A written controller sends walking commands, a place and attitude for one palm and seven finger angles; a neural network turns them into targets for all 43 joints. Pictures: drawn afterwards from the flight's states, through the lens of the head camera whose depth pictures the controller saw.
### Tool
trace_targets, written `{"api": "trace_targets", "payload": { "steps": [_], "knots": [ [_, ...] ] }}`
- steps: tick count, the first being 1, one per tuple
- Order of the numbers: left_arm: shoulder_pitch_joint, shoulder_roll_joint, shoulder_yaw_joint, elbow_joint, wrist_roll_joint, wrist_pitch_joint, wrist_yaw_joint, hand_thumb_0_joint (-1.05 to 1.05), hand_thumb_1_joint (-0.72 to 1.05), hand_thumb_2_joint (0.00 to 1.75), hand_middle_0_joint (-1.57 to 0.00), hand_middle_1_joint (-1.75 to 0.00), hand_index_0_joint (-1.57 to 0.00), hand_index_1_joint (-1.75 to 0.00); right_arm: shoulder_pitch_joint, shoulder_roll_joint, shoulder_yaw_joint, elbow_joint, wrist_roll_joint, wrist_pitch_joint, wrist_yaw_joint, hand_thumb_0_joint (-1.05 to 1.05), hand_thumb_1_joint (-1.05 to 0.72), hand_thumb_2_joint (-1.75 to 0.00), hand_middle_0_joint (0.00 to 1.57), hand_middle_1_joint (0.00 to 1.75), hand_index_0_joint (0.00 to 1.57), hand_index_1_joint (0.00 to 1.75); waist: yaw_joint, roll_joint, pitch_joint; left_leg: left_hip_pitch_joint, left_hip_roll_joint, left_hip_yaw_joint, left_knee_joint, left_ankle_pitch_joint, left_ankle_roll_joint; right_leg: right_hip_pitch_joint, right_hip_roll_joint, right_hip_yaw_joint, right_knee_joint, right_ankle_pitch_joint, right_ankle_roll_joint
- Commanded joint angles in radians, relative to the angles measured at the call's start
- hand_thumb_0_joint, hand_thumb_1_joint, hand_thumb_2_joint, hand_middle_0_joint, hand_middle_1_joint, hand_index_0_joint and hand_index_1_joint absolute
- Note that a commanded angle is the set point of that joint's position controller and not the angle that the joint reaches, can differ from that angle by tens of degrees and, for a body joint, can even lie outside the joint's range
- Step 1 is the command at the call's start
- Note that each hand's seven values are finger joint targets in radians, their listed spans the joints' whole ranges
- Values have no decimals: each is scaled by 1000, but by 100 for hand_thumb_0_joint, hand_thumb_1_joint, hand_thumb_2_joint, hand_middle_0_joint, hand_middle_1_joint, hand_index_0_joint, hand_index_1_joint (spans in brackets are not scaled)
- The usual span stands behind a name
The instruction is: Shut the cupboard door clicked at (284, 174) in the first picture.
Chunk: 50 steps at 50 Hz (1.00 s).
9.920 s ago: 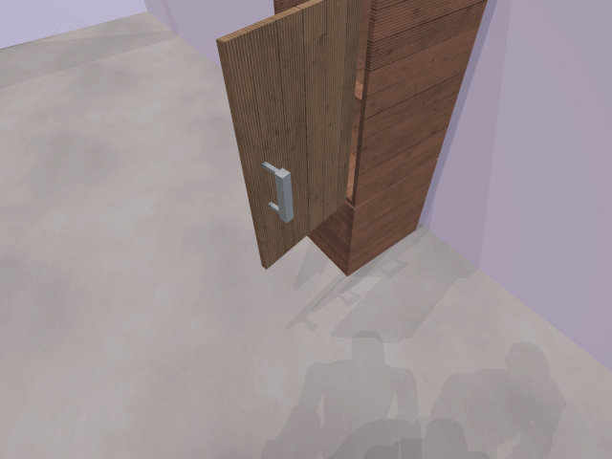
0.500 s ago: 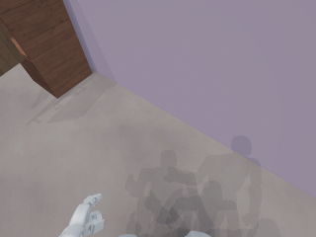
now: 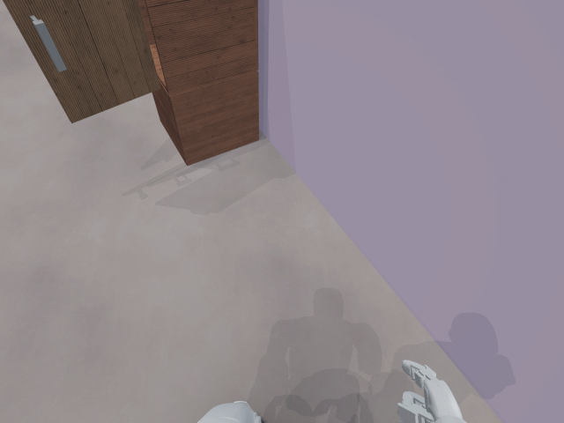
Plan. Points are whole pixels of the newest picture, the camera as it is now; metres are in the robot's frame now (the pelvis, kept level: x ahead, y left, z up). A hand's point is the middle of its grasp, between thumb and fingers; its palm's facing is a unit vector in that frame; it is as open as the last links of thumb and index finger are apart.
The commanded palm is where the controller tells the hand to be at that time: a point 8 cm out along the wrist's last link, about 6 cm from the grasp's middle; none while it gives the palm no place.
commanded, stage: walk to a spot facing it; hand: left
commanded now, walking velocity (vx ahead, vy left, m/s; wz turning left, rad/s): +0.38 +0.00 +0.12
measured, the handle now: (47, 43) +0.97 +0.77 -0.05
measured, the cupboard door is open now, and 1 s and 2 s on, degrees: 100 100 100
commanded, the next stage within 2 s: turn to face it in 1.12 s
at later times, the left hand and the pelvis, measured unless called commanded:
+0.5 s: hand (213, 284) +0.35 +0.17 -0.14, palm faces -0.06 -0.98 -0.17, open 7.4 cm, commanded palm none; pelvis +0.20 -0.01 +0.02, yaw +2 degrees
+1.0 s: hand (225, 301) +0.33 +0.14 -0.15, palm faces +0.22 -0.96 -0.18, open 7.3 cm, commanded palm none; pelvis +0.42 -0.02 +0.02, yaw +8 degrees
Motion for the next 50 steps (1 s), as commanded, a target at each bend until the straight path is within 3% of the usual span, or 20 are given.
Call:
{"api": "trace_targets", "payload": {
  "steps": [1, 3, 5, 9, 13, 22, 24, 26, 27, 28, 29, 30, 32, 33, 36, 38, 41, 44, 47, 50],
  "knots": [
    [-186, 108, 36, -166, -2, -39, 17, 0, 90, 90, -20, -30, -20, -30, 305, -203, -60, 55, 19, -8, -47, 0, -90, -90, 20, 30, 20, 30, -119, 22, -126, 395, 374, -451, -356, 378, 113, -525, -26, 206, 442, 114, -5],
    [-106, 81, 38, -121, 11, -12, 9, 0, 90, 90, -20, -30, -20, -30, 258, -121, -33, 57, 21, -24, -47, 0, -90, -90, 20, 30, 20, 30, -58, 102, -58, 249, 281, -283, -407, 348, 51, -428, -36, 215, 332, 187, 4],
    [-82, 66, 39, -112, 16, 1, 5, 0, 90, 90, -20, -30, -20, -30, 272, -98, -27, 79, 21, -33, -45, 0, -90, -90, 20, 30, 20, 30, -32, 136, -62, 214, 236, -210, -431, 325, 39, -400, -19, 201, 266, 234, 10],
    [-200, 67, 49, -153, 14, 13, 1, 0, 90, 90, -20, -30, -20, -30, 354, -83, -32, 106, 22, -37, -48, 0, -90, -90, 20, 30, 20, 30, -43, 99, 1, 239, 234, -244, -493, 309, 23, -500, -13, 202, 173, 346, 17],
    [-324, 73, 44, -187, 9, 16, -8, 0, 90, 90, -20, -30, -20, -30, 430, -88, -20, 134, 19, -40, -58, 0, -90, -90, 20, 30, 20, 30, -63, 115, 7, 352, 233, -226, -476, 459, 2, -572, 9, 191, 68, 403, 6],
    [-575, 82, 18, -281, 1, -6, -17, 0, 90, 90, -20, -30, -20, -30, 605, -99, -10, 223, 1, -36, -65, 0, -90, -90, 20, 30, 20, 30, -136, 105, 24, 531, 267, -207, -390, 736, 16, -532, 69, 130, -224, 307, -57],
    [-531, 97, 21, -280, -1, -13, -12, 0, 90, 90, -20, -30, -20, -30, 601, -111, -12, 236, 2, -33, -65, 0, -90, -90, 20, 30, 20, 30, -109, 102, -9, 516, 269, -195, -320, 893, 17, -387, 113, 102, -302, 239, -82],
    [-336, 126, 35, -227, 0, -24, -5, 0, 90, 90, -20, -30, -20, -30, 566, -130, -19, 237, 11, -31, -66, 0, -90, -90, 20, 30, 20, 30, -17, 76, -87, 474, 235, -173, -124, 1017, -20, -137, 161, 82, -403, 282, -106],
    [-183, 157, 51, -184, 2, -33, 0, 0, 90, 90, -20, -30, -20, -30, 531, -133, -24, 223, 22, -34, -62, 0, -90, -90, 20, 30, 20, 30, 50, 67, -164, 309, 199, -153, 53, 914, -44, 139, 126, 128, -438, 389, -130],
    [-20, 244, 78, -140, 9, -41, 13, 0, 90, 90, -20, -30, -20, -30, 517, -95, -25, 198, 37, -40, -52, 0, -90, -90, 20, 30, 20, 30, 104, -82, -274, 32, 87, -87, 332, 472, -78, 436, -113, 403, -440, 555, -218],
    [32, 295, 86, -115, -2, -35, 19, 0, 90, 90, -20, -30, -20, -30, 547, -77, -25, 179, 42, -39, -55, 0, -90, -90, 20, 30, 20, 30, 71, -182, -358, -146, -24, -87, 663, -315, -106, 524, -357, 713, -531, 757, -334],
    [-32, 266, 81, -133, -11, -29, 25, 0, 90, 90, -20, -30, -20, -30, 453, -85, -31, 161, 37, -32, -50, 0, -90, -90, 20, 30, 20, 30, 72, -49, -221, -206, 43, -173, 720, -288, -84, 371, -336, 656, -605, 617, -338],
    [-159, 164, 54, -148, -11, -37, 27, 0, 90, 90, -20, -30, -20, -30, 344, -21, -33, 142, 22, -9, -36, 0, -90, -90, 20, 30, 20, 30, -8, -8, -8, -207, 112, -186, 661, -126, -91, 39, -231, 489, -689, 514, -234],
    [-186, 124, 41, -150, -10, -46, 26, 0, 90, 90, -20, -30, -20, -30, 370, 7, -26, 146, 13, 6, -32, 0, -90, -90, 20, 30, 20, 30, -44, -36, 9, -174, 126, -179, 620, -76, -99, -41, -190, 397, -717, 508, -199],
    [-180, 79, 32, -132, -6, -64, 25, 0, 90, 90, -20, -30, -20, -30, 415, 27, -29, 160, 7, 30, -20, 0, -90, -90, 20, 30, 20, 30, -87, -90, -21, -134, 131, -140, 505, 6, -122, -92, -116, 240, -756, 509, -164],
    [-150, 54, 46, -128, -1, -76, 28, 0, 90, 90, -20, -30, -20, -30, 355, 31, -36, 133, 2, 35, -15, 0, -90, -90, 20, 30, 20, 30, -80, -70, -31, -177, 140, -130, 427, 52, -138, -47, -120, 229, -767, 552, -174],
    [-110, 87, 40, -97, -4, -83, 28, 0, 90, 90, -20, -30, -20, -30, 229, 22, -33, 89, 7, 31, -1, 0, -90, -90, 20, 30, 20, 30, -55, -60, -33, -233, 132, -107, 301, 98, -144, 48, -115, 187, -754, 678, -165],
    [-68, 99, 30, -60, -1, -81, 29, 0, 90, 90, -20, -30, -20, -30, 99, 12, -27, 51, 12, 25, 9, 0, -90, -90, 20, 30, 20, 30, -28, -100, 9, -244, 114, -82, 176, 115, -135, 98, -121, 164, -751, 756, -151],
    [-40, 123, 26, -42, 1, -76, 32, 0, 90, 90, -20, -30, -20, -30, 11, -11, -22, 26, 12, 22, 16, 0, -90, -90, 20, 30, 20, 30, -15, -84, 31, -221, 88, -57, 91, 98, -116, 155, -144, 146, -743, 801, -147],
    [-28, 151, 28, -24, 7, -69, 36, 0, 90, 90, -20, -30, -20, -30, 21, -27, -22, 27, 9, 15, 11, 0, -90, -90, 20, 30, 20, 30, -40, -73, 10, -102, 35, -9, 12, 12, -81, 194, -166, 116, -635, 1017, -147]
  ]
}}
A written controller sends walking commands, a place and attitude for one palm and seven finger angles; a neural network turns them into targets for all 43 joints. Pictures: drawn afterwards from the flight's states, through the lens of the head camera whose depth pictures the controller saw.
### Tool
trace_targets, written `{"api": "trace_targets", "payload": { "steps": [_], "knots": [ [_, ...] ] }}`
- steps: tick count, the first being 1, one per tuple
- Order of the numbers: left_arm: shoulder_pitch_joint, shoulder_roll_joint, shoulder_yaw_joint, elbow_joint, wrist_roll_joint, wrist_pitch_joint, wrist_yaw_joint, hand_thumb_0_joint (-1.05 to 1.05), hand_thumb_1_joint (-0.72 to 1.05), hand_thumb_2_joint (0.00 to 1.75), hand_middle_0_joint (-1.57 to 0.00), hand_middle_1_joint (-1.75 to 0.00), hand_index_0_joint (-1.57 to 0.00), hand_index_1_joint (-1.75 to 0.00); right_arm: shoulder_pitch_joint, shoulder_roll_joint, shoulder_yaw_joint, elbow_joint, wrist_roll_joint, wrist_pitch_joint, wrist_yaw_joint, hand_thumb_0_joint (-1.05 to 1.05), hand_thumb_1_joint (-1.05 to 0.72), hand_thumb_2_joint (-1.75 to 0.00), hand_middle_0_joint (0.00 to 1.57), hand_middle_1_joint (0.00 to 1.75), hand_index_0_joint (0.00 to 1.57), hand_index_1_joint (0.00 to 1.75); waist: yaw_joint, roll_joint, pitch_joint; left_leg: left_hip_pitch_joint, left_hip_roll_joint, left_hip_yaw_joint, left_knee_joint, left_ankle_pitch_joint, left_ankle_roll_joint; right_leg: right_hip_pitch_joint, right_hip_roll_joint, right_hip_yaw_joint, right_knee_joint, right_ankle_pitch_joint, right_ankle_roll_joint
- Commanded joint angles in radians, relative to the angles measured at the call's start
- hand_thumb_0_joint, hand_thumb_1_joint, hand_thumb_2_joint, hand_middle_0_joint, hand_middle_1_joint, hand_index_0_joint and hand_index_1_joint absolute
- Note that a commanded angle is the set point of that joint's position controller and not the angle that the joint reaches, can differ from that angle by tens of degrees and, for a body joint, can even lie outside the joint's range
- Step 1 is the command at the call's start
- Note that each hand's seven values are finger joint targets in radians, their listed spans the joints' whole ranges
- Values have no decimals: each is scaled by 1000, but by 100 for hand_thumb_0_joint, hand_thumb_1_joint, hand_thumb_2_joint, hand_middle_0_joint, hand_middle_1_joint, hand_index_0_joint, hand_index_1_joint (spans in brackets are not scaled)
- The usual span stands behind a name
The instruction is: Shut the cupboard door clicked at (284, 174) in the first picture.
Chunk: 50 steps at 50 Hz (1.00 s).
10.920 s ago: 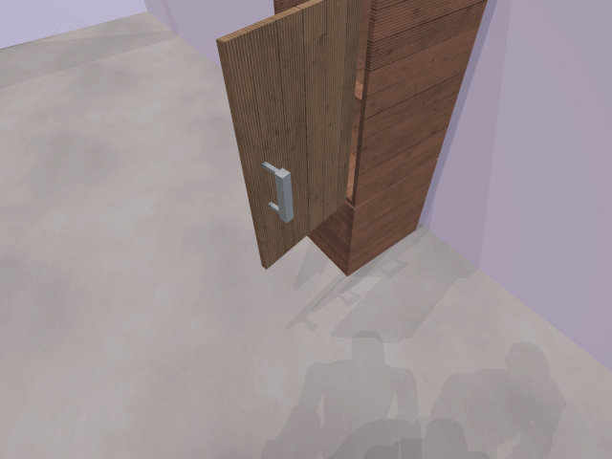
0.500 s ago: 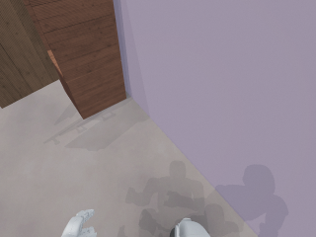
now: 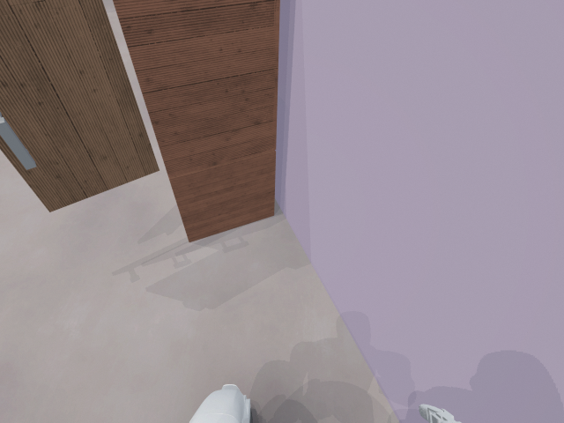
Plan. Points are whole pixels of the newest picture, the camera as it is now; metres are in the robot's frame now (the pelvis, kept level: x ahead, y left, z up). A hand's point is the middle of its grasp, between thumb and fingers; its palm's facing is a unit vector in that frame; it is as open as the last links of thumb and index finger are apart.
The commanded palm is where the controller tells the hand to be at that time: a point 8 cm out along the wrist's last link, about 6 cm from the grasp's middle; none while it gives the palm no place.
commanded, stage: walk to a spot facing it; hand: left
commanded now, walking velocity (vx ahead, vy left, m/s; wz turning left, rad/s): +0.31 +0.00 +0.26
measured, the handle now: (14, 139) +0.65 +0.70 -0.07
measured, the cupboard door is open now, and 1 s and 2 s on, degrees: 100 100 100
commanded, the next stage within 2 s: turn to face it in 0.12 s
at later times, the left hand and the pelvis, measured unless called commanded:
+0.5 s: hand (169, 340) +0.26 +0.23 -0.16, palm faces +0.13 -0.97 -0.21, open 7.3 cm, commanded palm none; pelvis +0.18 +0.03 +0.00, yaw +8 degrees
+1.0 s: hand (158, 394) +0.18 +0.23 -0.19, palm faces +0.46 -0.86 -0.24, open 7.3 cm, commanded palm none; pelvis +0.23 +0.03 -0.01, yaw +26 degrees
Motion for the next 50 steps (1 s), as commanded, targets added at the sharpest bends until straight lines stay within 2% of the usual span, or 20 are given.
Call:
{"api": "trace_targets", "payload": {
  "steps": [1, 2, 3, 4, 5, 6, 8, 12, 16, 20, 27, 28, 29, 30, 31, 36, 46, 48, 49, 50],
  "knots": [
    [42, 150, 13, -20, 1, -10, 7, 0, 90, 90, -20, -30, -20, -30, 23, -13, 10, -50, -1, -29, 4, 0, -90, -90, 20, 30, 20, 30, -56, -90, 11, 148, -88, 81, -108, -87, 48, -19, -304, 77, 97, 999, -75],
    [30, 160, 14, -21, -3, -9, 5, 0, 90, 90, -20, -30, -20, -30, 124, -37, 3, -18, -6, -33, -4, 0, -90, -90, 20, 30, 20, 30, -107, -83, -39, 313, -124, 101, -173, -51, 63, -70, -275, 43, 242, 1049, -53],
    [20, 157, 13, -35, -10, -6, 1, 0, 90, 90, -20, -30, -20, -30, 275, -96, -13, 18, -13, -35, -11, 0, -90, -90, 20, 30, 20, 30, -176, -40, -125, 580, -53, 14, -209, 40, 98, -242, -256, 25, 472, 879, -21],
    [46, 99, 6, -66, -19, -2, -9, 0, 90, 90, -20, -30, -20, -30, 412, -220, -41, 39, -24, -41, -22, 0, -90, -90, 20, 30, 20, 30, -204, 203, -268, 822, 246, -407, -246, 125, 216, -515, -100, 3, 829, 233, 34],
    [-17, 97, 1, -106, -20, -6, -8, 0, 90, 90, -20, -30, -20, -30, 448, -248, -45, 43, -1, -33, -37, 0, -90, -90, 20, 30, 20, 30, -195, 163, -293, 826, 361, -603, -364, 313, 302, -637, -47, 116, 1020, -173, 28],
    [-69, 102, 12, -120, -15, 5, 0, 0, 90, 90, -20, -30, -20, -30, 375, -240, -42, 38, 7, -30, -42, 0, -90, -90, 20, 30, 20, 30, -155, 57, -158, 683, 375, -521, -401, 264, 310, -687, -98, 174, 1083, -162, 19],
    [-59, 67, 16, -100, -1, 25, -7, 0, 90, 90, -20, -30, -20, -30, 221, -136, -14, -12, 9, -49, -49, 0, -90, -90, 20, 30, 20, 30, -72, 64, -35, 398, 269, -368, -486, 102, 218, -649, -151, 208, 1022, -28, 38],
    [16, 24, 14, -74, 9, 69, -13, 0, 90, 90, -20, -30, -20, -30, 190, -66, 11, -7, 12, -63, -48, 0, -90, -90, 20, 30, 20, 30, -7, 99, -5, 241, 160, -166, -532, 153, 169, -536, -152, 185, 842, 76, 59],
    [-87, 34, 19, -130, 4, 79, -8, 0, 90, 90, -20, -30, -20, -30, 231, -83, 3, -7, 10, -61, -51, 0, -90, -90, 20, 30, 20, 30, -18, 34, -22, 283, 144, -176, -484, 435, 187, -535, -125, 172, 677, 135, 89],
    [-197, 74, 29, -186, -5, 84, -2, 0, 90, 90, -20, -30, -20, -30, 262, -115, -4, 0, 6, -42, -53, 0, -90, -90, 20, 30, 20, 30, -39, 118, -65, 377, 144, -215, -394, 625, 183, -540, -83, 170, 580, 101, 93],
    [-240, 122, 36, -252, -19, 70, 5, 0, 90, 90, -20, -30, -20, -30, 244, -152, -24, -14, 7, -5, -61, 0, -90, -90, 20, 30, 20, 30, -25, 125, -108, 406, 113, -331, -232, 606, 129, -327, -37, 181, 215, 122, 75],
    [-188, 152, 43, -243, -18, 60, 8, 0, 90, 90, -20, -30, -20, -30, 234, -139, -26, -22, 17, -4, -57, 0, -90, -90, 20, 30, 20, 30, 0, 84, -141, 320, 71, -310, -157, 473, 82, -158, -83, 210, 91, 318, 70],
    [-118, 240, 62, -224, -5, 49, 18, 0, 90, 90, -20, -30, -20, -30, 246, -95, -24, -33, 29, -7, -49, 0, -90, -90, 20, 30, 20, 30, 20, -139, -215, 93, -31, -201, 36, 160, 10, 120, -287, 378, 112, 727, 5],
    [-54, 279, 68, -210, -3, 51, 24, 0, 90, 90, -20, -30, -20, -30, 243, -87, -25, -55, 27, -3, -49, 0, -90, -90, 20, 30, 20, 30, 34, -242, -248, -29, -136, -75, 288, -504, -51, 162, -535, 516, 142, 1102, -136],
    [-76, 258, 57, -226, -6, 53, 30, 0, 90, 90, -20, -30, -20, -30, 225, -102, -25, -55, 19, 7, -46, 0, -90, -90, 20, 30, 20, 30, 25, -175, -203, -28, -76, -123, 418, -480, -49, 79, -511, 426, 147, 1109, -174],
    [-205, 173, 37, -269, -12, 59, 31, 0, 90, 90, -20, -30, -20, -30, 148, -68, -18, -60, 8, 55, -12, 0, -90, -90, 20, 30, 20, 30, -42, -147, -88, -34, -28, -69, 461, -260, -75, -111, -337, 154, 80, 862, -76],
    [-148, 237, 61, -256, 9, 72, 19, 0, 90, 90, -20, -30, -20, -30, -11, -71, -6, -148, 8, 58, 6, 0, -90, -90, 20, 30, 20, 30, -10, -185, -52, 129, -50, 38, 40, -239, -48, -150, -368, 70, 150, 741, -74],
    [-161, 257, 67, -259, 4, 75, 13, 0, 90, 90, -20, -30, -20, -30, 44, -100, -11, -149, 5, 51, 1, 0, -90, -90, 20, 30, 20, 30, -48, -152, -94, 270, -73, 56, -101, -149, -30, -192, -359, 41, 248, 707, -42],
    [-176, 252, 66, -260, -2, 79, 8, 0, 90, 90, -20, -30, -20, -30, 103, -129, -21, -135, 1, 46, 0, 0, -90, -90, 20, 30, 20, 30, -87, -95, -122, 413, -62, 34, -216, -29, -16, -274, -340, 21, 375, 623, -3],
    [-189, 215, 59, -285, -12, 85, 2, 0, 90, 90, -20, -30, -20, -30, 182, -235, -47, -124, -6, 36, -5, 0, -90, -90, 20, 30, 20, 30, -136, 129, -192, 581, 125, -205, -289, 223, 70, -462, -239, -11, 589, 252, 61]
  ]
}}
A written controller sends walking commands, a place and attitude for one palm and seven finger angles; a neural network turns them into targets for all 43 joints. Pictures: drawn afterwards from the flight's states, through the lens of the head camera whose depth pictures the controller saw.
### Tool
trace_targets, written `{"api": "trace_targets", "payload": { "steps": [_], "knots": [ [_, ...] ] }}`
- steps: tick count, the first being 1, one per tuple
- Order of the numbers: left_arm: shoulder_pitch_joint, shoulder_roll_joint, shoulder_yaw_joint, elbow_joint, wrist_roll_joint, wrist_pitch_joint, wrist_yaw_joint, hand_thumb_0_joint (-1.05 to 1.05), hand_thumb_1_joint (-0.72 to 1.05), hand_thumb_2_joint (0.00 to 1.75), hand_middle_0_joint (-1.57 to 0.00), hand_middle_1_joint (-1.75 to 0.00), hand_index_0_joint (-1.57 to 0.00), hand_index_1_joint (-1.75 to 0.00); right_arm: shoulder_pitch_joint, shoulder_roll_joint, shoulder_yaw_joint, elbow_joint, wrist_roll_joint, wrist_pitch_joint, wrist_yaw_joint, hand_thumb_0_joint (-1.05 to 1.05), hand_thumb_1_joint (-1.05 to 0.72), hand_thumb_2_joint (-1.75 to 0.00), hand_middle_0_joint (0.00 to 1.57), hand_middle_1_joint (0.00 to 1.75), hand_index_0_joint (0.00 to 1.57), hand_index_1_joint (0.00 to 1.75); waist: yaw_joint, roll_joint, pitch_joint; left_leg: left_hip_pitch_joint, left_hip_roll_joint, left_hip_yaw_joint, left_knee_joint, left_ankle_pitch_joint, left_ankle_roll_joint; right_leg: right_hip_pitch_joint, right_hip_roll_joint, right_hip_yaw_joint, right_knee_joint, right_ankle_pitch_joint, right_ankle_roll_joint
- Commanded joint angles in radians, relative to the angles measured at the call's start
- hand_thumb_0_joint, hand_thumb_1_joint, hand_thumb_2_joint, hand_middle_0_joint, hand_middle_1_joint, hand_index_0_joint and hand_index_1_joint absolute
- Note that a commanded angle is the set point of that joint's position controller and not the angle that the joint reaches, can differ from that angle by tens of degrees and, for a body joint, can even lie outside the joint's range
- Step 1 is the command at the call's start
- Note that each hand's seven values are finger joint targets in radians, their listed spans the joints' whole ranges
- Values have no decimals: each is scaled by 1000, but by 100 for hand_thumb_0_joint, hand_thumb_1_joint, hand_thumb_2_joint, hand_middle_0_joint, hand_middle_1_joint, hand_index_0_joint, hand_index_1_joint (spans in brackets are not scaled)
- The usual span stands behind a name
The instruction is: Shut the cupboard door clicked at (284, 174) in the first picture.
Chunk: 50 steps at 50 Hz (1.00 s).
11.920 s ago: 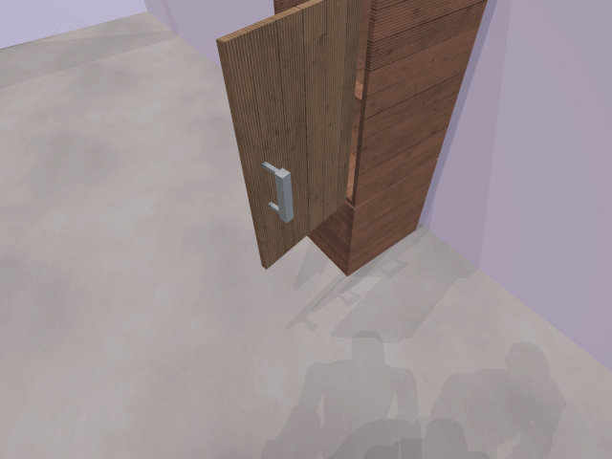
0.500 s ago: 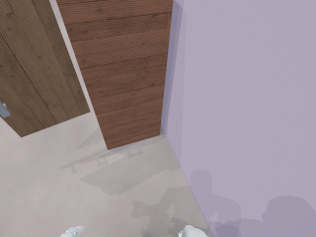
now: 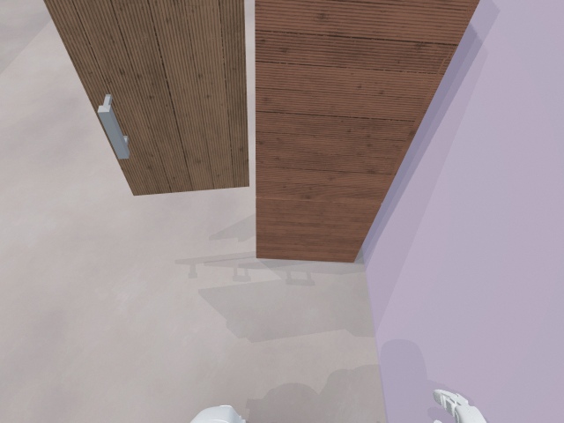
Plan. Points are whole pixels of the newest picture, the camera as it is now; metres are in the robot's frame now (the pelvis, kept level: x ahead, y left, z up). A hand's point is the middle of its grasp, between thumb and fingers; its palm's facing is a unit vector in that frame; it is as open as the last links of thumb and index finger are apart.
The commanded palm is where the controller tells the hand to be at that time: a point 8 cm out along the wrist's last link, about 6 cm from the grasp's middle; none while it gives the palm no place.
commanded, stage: turn to face it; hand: left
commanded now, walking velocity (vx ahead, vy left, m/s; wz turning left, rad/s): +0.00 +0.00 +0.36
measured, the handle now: (116, 127) +0.67 +0.42 -0.06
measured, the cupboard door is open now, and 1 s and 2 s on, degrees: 100 100 100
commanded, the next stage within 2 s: take the last steps up to it in 0.44 s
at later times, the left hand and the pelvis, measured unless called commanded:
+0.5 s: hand out of the picture +0.07 +0.20 -0.15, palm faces +0.12 -0.97 -0.22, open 7.4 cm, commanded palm none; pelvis +0.00 +0.00 +0.02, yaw +7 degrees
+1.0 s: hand out of the picture -0.07 +0.15 -0.15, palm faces +0.36 -0.91 -0.20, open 7.4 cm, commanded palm none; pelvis +0.05 +0.01 +0.02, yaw +16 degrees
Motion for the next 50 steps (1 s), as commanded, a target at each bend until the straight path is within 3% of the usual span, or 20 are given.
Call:
{"api": "trace_targets", "payload": {
  "steps": [1, 2, 3, 5, 7, 9, 17, 21, 24, 26, 27, 28, 29, 30, 31, 33, 38, 42, 48, 50],
  "knots": [
    [-81, 74, 6, -135, -21, -1, -2, 0, 90, 90, -20, -30, -20, -30, 255, -278, -62, -29, -2, -37, -15, 0, -90, -90, 20, 30, 20, 30, -134, 372, -258, 387, 403, -548, -312, 778, 260, -380, 39, 149, 498, -277, 54],
    [-84, 111, 11, -139, -15, 16, 6, 0, 90, 90, -20, -30, -20, -30, 240, -268, -53, -21, 6, -31, -23, 0, -90, -90, 20, 30, 20, 30, -106, 208, -262, 350, 429, -484, -300, 722, 303, -380, 19, 288, 553, -265, 33],
    [-91, 106, 14, -125, -12, 22, 8, 0, 90, 90, -20, -30, -20, -30, 182, -235, -44, -40, 2, -35, -31, 0, -90, -90, 20, 30, 20, 30, -89, 172, -217, 282, 370, -426, -336, 521, 282, -381, 15, 285, 560, -204, 32],
    [-61, 112, 20, -78, -5, 33, 1, 0, 90, 90, -20, -30, -20, -30, 77, -186, -29, -71, 2, -37, -42, 0, -90, -90, 20, 30, 20, 30, -42, 208, -138, 175, 285, -361, -375, 341, 228, -392, 16, 312, 584, -68, 41],
    [-18, 108, 20, -52, -1, 39, -5, 0, 90, 90, -20, -30, -20, -30, 69, -158, -16, -68, 6, -45, -43, 0, -90, -90, 20, 30, 20, 30, -17, 172, -121, 160, 231, -307, -398, 332, 192, -380, 32, 311, 577, 21, 46],
    [14, 103, 17, -41, -3, 36, -6, 0, 90, 90, -20, -30, -20, -30, 84, -150, -12, -63, 10, -54, -45, 0, -90, -90, 20, 30, 20, 30, -5, 135, -161, 202, 218, -283, -391, 381, 191, -371, 40, 304, 550, 49, 51],
    [-43, 68, 6, -58, -9, 31, 2, 0, 90, 90, -20, -30, -20, -30, 176, -122, -12, -12, 7, -55, -45, 0, -90, -90, 20, 30, 20, 30, -31, 159, -166, 252, 220, -334, -389, 386, 212, -353, 69, 291, 384, 19, 56],
    [-80, 46, -1, -72, -13, 27, 5, 0, 90, 90, -20, -30, -20, -30, 198, -118, -20, 6, -1, -47, -44, 0, -90, -90, 20, 30, 20, 30, -45, 185, -157, 207, 220, -366, -374, 360, 216, -249, 98, 274, 208, -48, 37],
    [-26, 40, -1, -53, -18, 20, 8, 0, 90, 90, -20, -30, -20, -30, 182, -119, -24, 11, 0, -42, -43, 0, -90, -90, 20, 30, 20, 30, -20, 176, -163, 134, 203, -394, -342, 350, 207, -106, 128, 266, 38, 11, 18],
    [38, 49, 6, -29, -21, 7, 14, 0, 90, 90, -20, -30, -20, -30, 161, -101, -23, 11, 11, -40, -41, 0, -90, -90, 20, 30, 20, 30, 15, 127, -186, 49, 140, -353, -273, 288, 146, 76, 117, 261, -213, 186, 13],
    [54, 92, 12, -22, -13, -3, 22, 0, 90, 90, -20, -30, -20, -30, 175, -54, -18, 12, 19, -42, -36, 0, -90, -90, 20, 30, 20, 30, 17, 15, -197, -59, 71, -287, -189, 157, 90, 189, 7, 382, -309, 186, -19],
    [64, 161, 24, -19, -4, -11, 25, 0, 90, 90, -20, -30, -20, -30, 167, 3, -6, -5, 21, -41, -31, 0, -90, -90, 20, 30, 20, 30, 22, -220, -160, -173, -64, -132, -37, -108, 17, 180, -210, 602, -395, 158, -108],
    [47, 173, 23, -39, -5, -12, 21, 0, 90, 90, -20, -30, -20, -30, 137, -43, -21, -17, 9, -29, -25, 0, -90, -90, 20, 30, 20, 30, 37, -171, -114, -163, -46, -135, 139, -242, 9, 48, -316, 636, -436, 113, -188],
    [4, 147, 15, -49, -6, -11, 17, 0, 90, 90, -20, -30, -20, -30, 138, -34, -25, -9, -3, -24, -16, 0, -90, -90, 20, 30, 20, 30, 15, -73, -62, -200, -42, -143, 264, -187, 12, 12, -270, 576, -450, 87, -198],
    [-14, 110, 17, -39, -8, -24, 17, 0, 90, 90, -20, -30, -20, -30, 152, -39, -31, 22, -8, -23, -16, 0, -90, -90, 20, 30, 20, 30, -2, -168, -41, -259, -20, -153, 339, -134, 7, 57, -211, 555, -432, 170, -171],
    [16, 74, 6, -19, -16, -46, 8, 0, 90, 90, -20, -30, -20, -30, 179, -37, -33, 47, -7, -30, -7, 0, -90, -90, 20, 30, 20, 30, -6, -134, -34, -290, 8, -141, 406, -26, -5, 120, -159, 440, -408, 267, -138],
    [135, 54, 5, 41, -10, -73, 7, 0, 90, 90, -20, -30, -20, -30, 117, -5, -26, 45, -4, -39, 2, 0, -90, -90, 20, 30, 20, 30, 28, -63, -41, -321, 40, -119, 345, 44, -25, 208, -175, 389, -412, 365, -137],
    [175, 69, 4, 80, -2, -78, 2, 0, 90, 90, -20, -30, -20, -30, 59, 7, -18, 27, -1, -46, 10, 0, -90, -90, 20, 30, 20, 30, 42, -102, -8, -290, 46, -84, 202, 34, -20, 194, -185, 369, -433, 335, -156],
    [197, 90, 5, 137, 5, -71, -4, 0, 90, 90, -20, -30, -20, -30, 12, 32, 0, 17, 4, -70, 18, 0, -90, -90, 20, 30, 20, 30, 41, -156, 16, -75, 0, -1, -40, 14, 13, 82, -178, 314, -388, 337, -143],
    [161, 95, 10, 142, 1, -64, -6, 0, 90, 90, -20, -30, -20, -30, 106, 18, -2, 46, 2, -80, 12, 0, -90, -90, 20, 30, 20, 30, -13, -140, 2, 123, -30, 37, -158, 72, 22, -22, -145, 270, -318, 284, -115]
  ]
}}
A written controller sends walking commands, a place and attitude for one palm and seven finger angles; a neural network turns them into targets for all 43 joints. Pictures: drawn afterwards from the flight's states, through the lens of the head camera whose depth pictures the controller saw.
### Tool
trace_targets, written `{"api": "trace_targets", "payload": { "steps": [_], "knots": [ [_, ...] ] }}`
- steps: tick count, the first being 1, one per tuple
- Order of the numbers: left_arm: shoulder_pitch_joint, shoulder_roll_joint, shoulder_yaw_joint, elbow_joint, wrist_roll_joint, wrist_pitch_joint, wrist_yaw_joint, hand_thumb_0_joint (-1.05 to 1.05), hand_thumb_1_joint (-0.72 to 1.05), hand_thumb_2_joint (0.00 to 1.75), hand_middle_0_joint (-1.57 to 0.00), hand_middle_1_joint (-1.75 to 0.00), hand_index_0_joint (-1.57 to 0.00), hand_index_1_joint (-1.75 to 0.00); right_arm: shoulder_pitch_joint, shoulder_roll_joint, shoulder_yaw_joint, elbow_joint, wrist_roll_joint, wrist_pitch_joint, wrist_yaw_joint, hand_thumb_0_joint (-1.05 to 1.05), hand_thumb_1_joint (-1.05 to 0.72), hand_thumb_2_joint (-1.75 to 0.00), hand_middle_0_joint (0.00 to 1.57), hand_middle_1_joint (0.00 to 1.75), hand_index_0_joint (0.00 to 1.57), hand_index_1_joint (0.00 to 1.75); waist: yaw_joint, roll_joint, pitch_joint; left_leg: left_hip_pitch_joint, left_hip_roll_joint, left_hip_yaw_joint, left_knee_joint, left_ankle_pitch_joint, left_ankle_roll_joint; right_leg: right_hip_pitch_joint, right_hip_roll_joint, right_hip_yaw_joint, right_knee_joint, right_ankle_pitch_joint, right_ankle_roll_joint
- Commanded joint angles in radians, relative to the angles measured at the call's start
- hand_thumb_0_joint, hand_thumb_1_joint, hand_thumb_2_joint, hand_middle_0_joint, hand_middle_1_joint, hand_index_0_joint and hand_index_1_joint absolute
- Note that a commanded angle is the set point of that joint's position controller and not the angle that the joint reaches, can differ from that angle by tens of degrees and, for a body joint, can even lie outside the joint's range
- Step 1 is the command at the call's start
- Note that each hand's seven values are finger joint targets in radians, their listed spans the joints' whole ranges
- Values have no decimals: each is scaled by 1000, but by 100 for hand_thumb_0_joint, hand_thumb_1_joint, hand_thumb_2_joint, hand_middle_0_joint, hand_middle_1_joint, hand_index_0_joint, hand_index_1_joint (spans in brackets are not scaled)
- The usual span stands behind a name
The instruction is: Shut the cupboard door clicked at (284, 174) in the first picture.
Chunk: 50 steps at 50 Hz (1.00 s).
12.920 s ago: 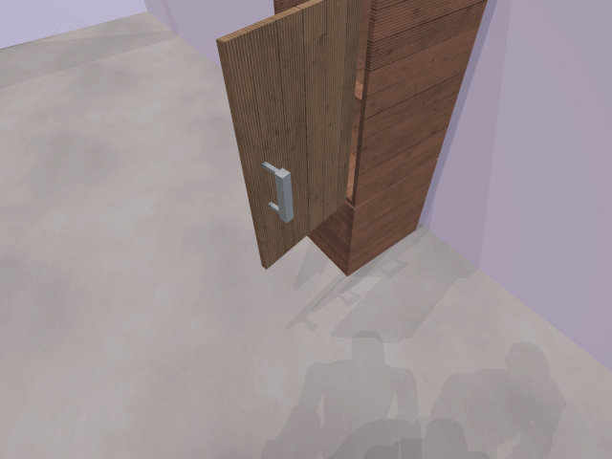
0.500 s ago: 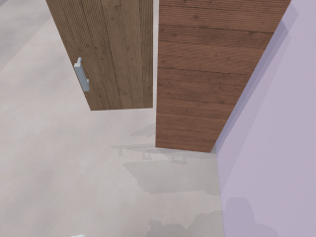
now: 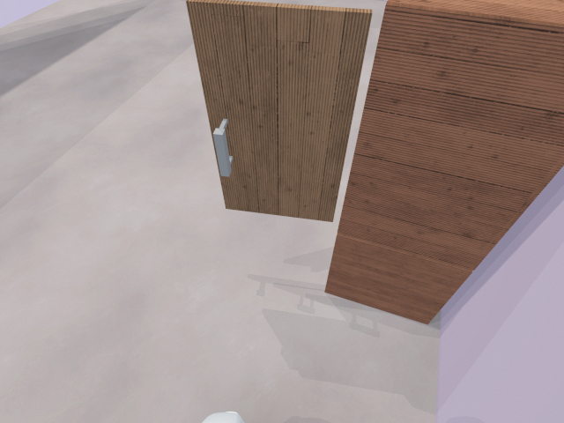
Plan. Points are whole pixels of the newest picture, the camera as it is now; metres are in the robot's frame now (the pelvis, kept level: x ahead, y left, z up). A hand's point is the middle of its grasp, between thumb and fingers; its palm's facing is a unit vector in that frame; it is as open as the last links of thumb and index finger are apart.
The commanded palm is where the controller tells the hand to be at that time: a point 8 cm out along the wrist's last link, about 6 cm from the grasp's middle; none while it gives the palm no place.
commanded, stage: take the last steps up to it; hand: left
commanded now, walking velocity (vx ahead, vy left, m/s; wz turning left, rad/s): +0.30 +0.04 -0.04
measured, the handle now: (225, 148) +0.71 +0.23 -0.07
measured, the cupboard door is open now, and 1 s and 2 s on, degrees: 100 100 100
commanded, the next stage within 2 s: come to a stop and stand still in 0.48 s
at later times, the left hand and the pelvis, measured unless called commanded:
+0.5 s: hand (195, 342) +0.27 +0.20 -0.17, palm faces -0.08 -0.97 -0.24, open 7.4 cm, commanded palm none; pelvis +0.15 +0.01 -0.01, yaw -4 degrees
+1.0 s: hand (185, 355) +0.25 +0.22 -0.20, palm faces +0.02 -0.98 -0.19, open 7.3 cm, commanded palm none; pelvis +0.22 +0.03 -0.01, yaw -4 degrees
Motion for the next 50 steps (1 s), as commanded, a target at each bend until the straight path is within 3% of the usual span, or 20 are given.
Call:
{"api": "trace_targets", "payload": {
  "steps": [1, 2, 3, 4, 7, 9, 14, 19, 23, 24, 25, 26, 29, 32, 35, 42, 43, 45, 46, 50],
  "knots": [
    [-35, 172, 31, -33, -10, -7, 6, 0, 90, 90, -20, -30, -20, -30, 107, -57, -5, -31, 3, -55, -7, 0, -90, -90, 20, 30, 20, 30, -103, -102, 22, 339, -65, 73, -217, 56, 25, -265, -147, 92, 55, 231, -105],
    [-31, 131, 21, -44, -15, -4, 1, 0, 90, 90, -20, -30, -20, -30, 239, -135, -26, 8, -1, -64, -20, 0, -90, -90, 20, 30, 20, 30, -158, 75, -65, 534, 67, -81, -254, -10, 65, -385, -69, 27, 295, 142, -69],
    [-47, 72, 8, -82, -22, -6, -3, 0, 90, 90, -20, -30, -20, -30, 368, -233, -51, 27, -9, -69, -34, 0, -90, -90, 20, 30, 20, 30, -197, 312, -136, 630, 316, -439, -375, -27, 164, -578, 52, -29, 598, -229, -22],
    [-127, 90, 9, -115, -18, -2, 3, 0, 90, 90, -20, -30, -20, -30, 397, -240, -47, 34, 0, -60, -47, 0, -90, -90, 20, 30, 20, 30, -200, 241, -119, 557, 364, -483, -433, 7, 211, -617, 29, 91, 762, -237, -49],
    [-118, 84, 22, -80, -10, 11, -7, 0, 90, 90, -20, -30, -20, -30, 170, -108, -4, -25, 2, -72, -56, 0, -90, -90, 20, 30, 20, 30, -93, 159, 25, 265, 286, -286, -488, -2, 194, -596, -46, 141, 849, -48, -48],
    [-71, 66, 21, -59, -6, 22, -13, 0, 90, 90, -20, -30, -20, -30, 158, -74, 8, -21, 5, -90, -57, 0, -90, -90, 20, 30, 20, 30, -59, 123, 37, 211, 242, -186, -511, 101, 174, -540, -37, 133, 805, 23, -42],
    [-141, 49, 20, -101, -6, 31, -14, 0, 90, 90, -20, -30, -20, -30, 206, -51, 6, 1, 2, -103, -58, 0, -90, -90, 20, 30, 20, 30, -52, 62, 40, 249, 230, -108, -520, 261, 208, -542, -29, 112, 601, 90, -32],
    [-250, 59, 20, -151, -11, 28, -18, 0, 90, 90, -20, -30, -20, -30, 221, -78, 3, 27, -6, -89, -56, 0, -90, -90, 20, 30, 20, 30, -66, 105, 62, 245, 235, -84, -466, 290, 206, -421, 5, 69, 342, 61, -43],
    [-130, 98, 35, -117, -8, 20, -17, 0, 90, 90, -20, -30, -20, -30, 205, -83, 4, 44, -1, -74, -54, 0, -90, -90, 20, 30, 20, 30, 5, 37, 7, 153, 154, -21, -265, 177, 130, -115, 52, 44, 151, 149, -53],
    [-42, 169, 51, -90, -5, 6, -10, 0, 90, 90, -20, -30, -20, -30, 217, -49, 9, 40, 8, -75, -47, 0, -90, -90, 20, 30, 20, 30, 43, -105, -43, 21, 69, 31, -67, 77, 88, 73, -37, 178, 74, 157, -89],
    [56, 257, 69, -63, -7, -3, -2, 0, 90, 90, -20, -30, -20, -30, 231, -15, 13, 17, 15, -76, -41, 0, -90, -90, 20, 30, 20, 30, 61, -318, -94, -170, -48, 108, 196, -245, 31, 208, -292, 503, -47, 227, -203],
    [74, 256, 60, -65, -20, -2, 7, 0, 90, 90, -20, -30, -20, -30, 177, -49, 6, 4, 13, -67, -42, 0, -90, -90, 20, 30, 20, 30, 77, -232, -95, -177, -24, 2, 374, -347, 29, 136, -355, 560, -113, 262, -270],
    [-107, 157, 39, -106, -26, -8, 19, 0, 90, 90, -20, -30, -20, -30, 148, -13, 3, 28, 12, -56, -44, 0, -90, -90, 20, 30, 20, 30, -7, -103, -29, -163, 53, -71, 432, -143, 9, -24, -263, 348, -108, 438, -233],
    [-174, 109, 11, -115, -22, -21, 25, 0, 90, 90, -20, -30, -20, -30, 214, 47, 25, 64, 17, -30, -47, 0, -90, -90, 20, 30, 20, 30, -68, -58, -62, -15, 43, -49, 246, -73, -24, -123, -188, 150, -57, 846, -188],
    [-180, 125, 23, -115, -17, -3, 36, 0, 90, 90, -20, -30, -20, -30, 199, 53, 25, 58, 22, -8, -47, 0, -90, -90, 20, 30, 20, 30, -59, -75, -74, 33, 3, -18, 123, -37, -36, -129, -175, 135, -13, 917, -195],
    [-181, 180, 44, -106, -16, 43, 44, 0, 90, 90, -20, -30, -20, -30, 137, -18, -4, 5, 16, 11, -52, 0, -90, -90, 20, 30, 20, 30, -68, -166, -35, 140, -16, -18, -129, 100, -18, -182, -171, 161, 101, 680, -162],
    [-179, 169, 41, -110, -19, 50, 43, 0, 90, 90, -20, -30, -20, -30, 155, -38, -8, 6, 13, 5, -53, 0, -90, -90, 20, 30, 20, 30, -73, -115, -50, 222, 17, -34, -199, 297, 1, -225, -130, 138, 150, 575, -122],
    [-127, 90, 22, -129, -30, 64, 46, 0, 90, 90, -20, -30, -20, -30, 176, -137, -19, -11, 9, -8, -63, 0, -90, -90, 20, 30, 20, 30, -67, 219, -105, 294, 303, -301, -262, 890, 173, -319, 41, 46, 347, -76, -21],
    [-136, 94, 20, -135, -29, 71, 51, 0, 90, 90, -20, -30, -20, -30, 170, -154, -21, -14, 5, -4, -69, 0, -90, -90, 20, 30, 20, 30, -82, 215, -94, 219, 339, -271, -311, 842, 233, -285, 77, 91, 520, -312, -26],
    [-147, 124, 39, -121, -20, 98, 38, 0, 90, 90, -20, -30, -20, -30, 49, -119, -3, -66, 0, -6, -92, 0, -90, -90, 20, 30, 20, 30, -55, 166, -57, 140, 288, -250, -346, 552, 235, -375, 79, 201, 751, -213, -23]
  ]
}}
